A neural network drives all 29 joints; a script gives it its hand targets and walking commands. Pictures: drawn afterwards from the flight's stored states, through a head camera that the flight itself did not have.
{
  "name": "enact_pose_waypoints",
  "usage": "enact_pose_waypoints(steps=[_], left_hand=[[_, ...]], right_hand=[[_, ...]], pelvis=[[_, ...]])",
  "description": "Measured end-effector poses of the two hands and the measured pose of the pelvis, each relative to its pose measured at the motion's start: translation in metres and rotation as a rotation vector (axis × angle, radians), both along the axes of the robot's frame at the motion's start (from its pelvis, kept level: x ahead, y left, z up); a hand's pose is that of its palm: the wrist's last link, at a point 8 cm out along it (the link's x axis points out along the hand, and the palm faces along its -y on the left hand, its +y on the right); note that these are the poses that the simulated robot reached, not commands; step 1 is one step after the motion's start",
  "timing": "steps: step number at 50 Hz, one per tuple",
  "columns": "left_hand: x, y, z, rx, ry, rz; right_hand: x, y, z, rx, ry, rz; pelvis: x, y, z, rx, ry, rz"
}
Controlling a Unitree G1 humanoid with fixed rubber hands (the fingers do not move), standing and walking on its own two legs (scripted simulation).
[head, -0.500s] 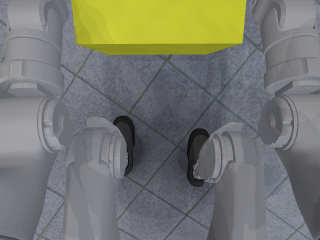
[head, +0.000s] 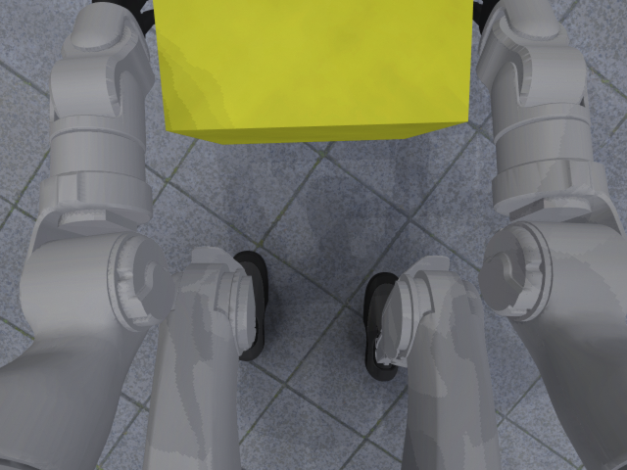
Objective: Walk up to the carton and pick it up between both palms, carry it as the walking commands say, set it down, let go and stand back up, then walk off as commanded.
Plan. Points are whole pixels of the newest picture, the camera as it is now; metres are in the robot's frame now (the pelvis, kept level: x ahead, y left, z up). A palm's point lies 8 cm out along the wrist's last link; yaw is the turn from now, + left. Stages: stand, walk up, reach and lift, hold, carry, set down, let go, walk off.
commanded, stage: reach and lift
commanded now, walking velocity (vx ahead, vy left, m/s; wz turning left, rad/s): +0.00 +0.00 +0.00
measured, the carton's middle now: (311, 1) +0.59 +0.04 -0.18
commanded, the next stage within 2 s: none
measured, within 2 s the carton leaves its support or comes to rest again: neither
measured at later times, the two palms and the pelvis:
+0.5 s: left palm out of the picture +0.52 +0.20 -0.04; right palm out of the picture +0.54 -0.15 -0.03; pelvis -0.01 +0.00 +0.05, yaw +0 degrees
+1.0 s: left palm out of the picture +0.50 +0.20 +0.04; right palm out of the picture +0.52 -0.15 +0.04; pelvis +0.00 +0.00 +0.11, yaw +0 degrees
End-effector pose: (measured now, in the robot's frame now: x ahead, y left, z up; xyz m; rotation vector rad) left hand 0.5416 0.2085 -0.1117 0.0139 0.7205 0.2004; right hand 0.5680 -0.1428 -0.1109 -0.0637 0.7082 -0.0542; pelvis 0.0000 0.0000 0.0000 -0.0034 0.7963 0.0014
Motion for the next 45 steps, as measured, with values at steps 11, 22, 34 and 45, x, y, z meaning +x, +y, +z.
enact_pose_waypoints(steps=[11,22,34,45], left_hand=[[-0.010,-0.002,0.037,-0.006,-0.002,0.002],[-0.019,-0.005,0.068,-0.010,-0.003,0.002],[-0.029,-0.007,0.104,-0.013,-0.002,0.005],[-0.038,-0.009,0.138,-0.013,-0.001,0.006]], right_hand=[[-0.012,-0.002,0.037,0.001,-0.002,-0.010],[-0.023,-0.005,0.069,-0.002,-0.003,-0.017],[-0.033,-0.006,0.106,-0.001,-0.002,-0.022],[-0.042,-0.008,0.140,0.002,0.000,-0.026]], pelvis=[[-0.004,0.001,0.023,-0.005,0.021,0.004],[-0.006,0.002,0.046,-0.007,0.030,0.004],[-0.003,0.003,0.073,-0.008,0.030,0.003],[0.002,0.003,0.098,-0.007,0.019,0.001]])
